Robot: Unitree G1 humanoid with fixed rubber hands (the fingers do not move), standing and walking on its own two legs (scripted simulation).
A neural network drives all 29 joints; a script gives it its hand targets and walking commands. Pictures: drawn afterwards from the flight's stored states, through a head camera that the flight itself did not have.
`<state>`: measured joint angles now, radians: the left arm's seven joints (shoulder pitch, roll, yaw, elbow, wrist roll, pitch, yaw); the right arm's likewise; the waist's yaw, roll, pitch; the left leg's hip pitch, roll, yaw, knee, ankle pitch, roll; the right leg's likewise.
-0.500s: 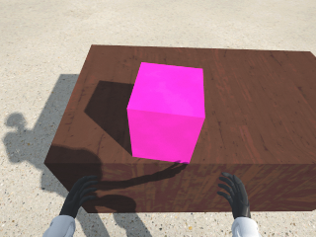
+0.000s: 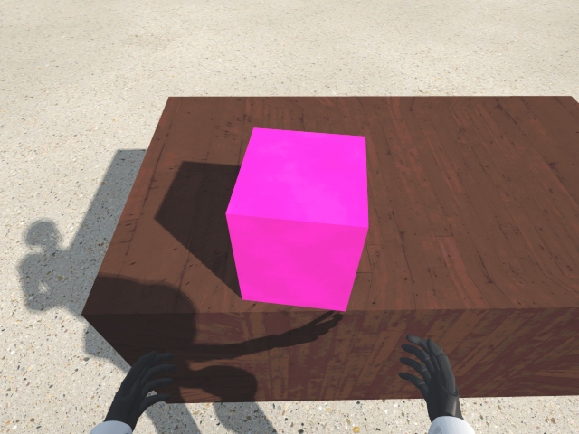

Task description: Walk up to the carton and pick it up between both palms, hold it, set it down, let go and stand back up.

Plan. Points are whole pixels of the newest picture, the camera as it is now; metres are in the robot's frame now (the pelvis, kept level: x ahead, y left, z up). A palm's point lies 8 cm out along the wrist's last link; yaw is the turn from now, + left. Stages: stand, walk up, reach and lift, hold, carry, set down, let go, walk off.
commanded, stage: set down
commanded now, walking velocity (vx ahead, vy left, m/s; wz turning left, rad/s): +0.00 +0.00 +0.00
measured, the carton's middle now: (300, 221) +0.47 +0.01 -0.02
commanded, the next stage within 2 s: let go in 1.04 s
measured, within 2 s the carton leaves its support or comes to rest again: neither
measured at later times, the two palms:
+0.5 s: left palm (125, 429) +0.15 +0.25 -0.08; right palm (451, 417) +0.16 -0.19 -0.07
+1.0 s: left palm out of the picture +0.14 +0.24 -0.08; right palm (462, 433) +0.15 -0.21 -0.08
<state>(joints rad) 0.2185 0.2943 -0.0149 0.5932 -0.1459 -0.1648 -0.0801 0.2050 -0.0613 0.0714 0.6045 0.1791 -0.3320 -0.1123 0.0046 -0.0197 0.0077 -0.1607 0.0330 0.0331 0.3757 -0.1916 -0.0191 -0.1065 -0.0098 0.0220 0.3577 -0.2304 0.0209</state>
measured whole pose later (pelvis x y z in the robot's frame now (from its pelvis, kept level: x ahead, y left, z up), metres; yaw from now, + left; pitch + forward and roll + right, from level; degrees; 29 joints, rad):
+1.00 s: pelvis +0.00 +0.00 +0.00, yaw +0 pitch -1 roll +0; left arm 0.22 0.25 -0.01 0.59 -0.13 0.06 -0.01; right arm 0.20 -0.14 -0.01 0.69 0.07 -0.19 0.00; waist 0.00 0.00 0.02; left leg -0.16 0.03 0.03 0.37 -0.19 -0.02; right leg -0.11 -0.01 0.02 0.36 -0.22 0.02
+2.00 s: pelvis -0.01 +0.01 +0.00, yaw +0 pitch -3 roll +0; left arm 0.22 0.37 -0.01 0.64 -0.04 0.01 0.00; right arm 0.20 -0.30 -0.02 0.78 0.05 -0.02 0.01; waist 0.00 0.00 0.04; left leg -0.17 0.03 0.03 0.44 -0.22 -0.01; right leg -0.11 -0.01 0.02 0.40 -0.24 0.02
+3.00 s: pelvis -0.01 +0.00 +0.00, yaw +0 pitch -3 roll +0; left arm 0.22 0.37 -0.01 0.74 -0.04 -0.01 0.00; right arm 0.20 -0.31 -0.02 0.85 0.05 -0.01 0.01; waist 0.00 0.00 0.04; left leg -0.17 0.03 0.03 0.43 -0.22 -0.01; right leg -0.11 -0.01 0.02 0.40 -0.24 0.02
